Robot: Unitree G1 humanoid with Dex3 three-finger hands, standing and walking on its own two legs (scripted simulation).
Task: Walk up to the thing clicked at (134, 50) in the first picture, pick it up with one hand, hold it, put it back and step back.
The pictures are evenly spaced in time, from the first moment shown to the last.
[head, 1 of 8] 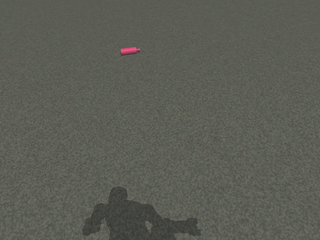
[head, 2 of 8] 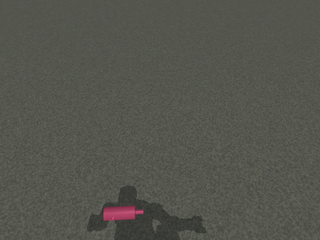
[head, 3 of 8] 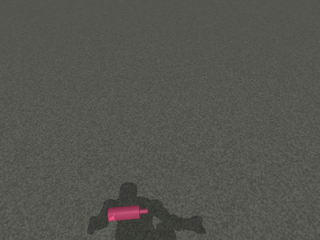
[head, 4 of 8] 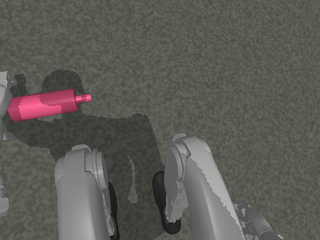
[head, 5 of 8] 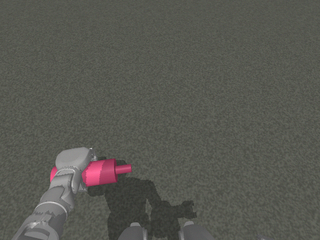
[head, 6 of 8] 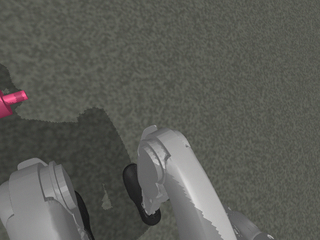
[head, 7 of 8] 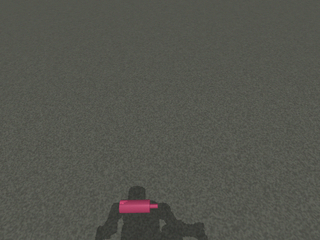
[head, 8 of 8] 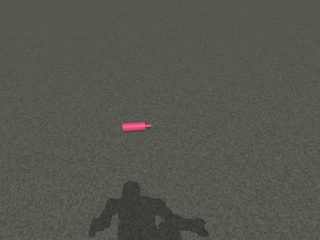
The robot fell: no
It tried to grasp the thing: yes
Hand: left
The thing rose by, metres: 0.66
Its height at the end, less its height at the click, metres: +0.00
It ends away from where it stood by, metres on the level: 0.01
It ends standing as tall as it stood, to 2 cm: yes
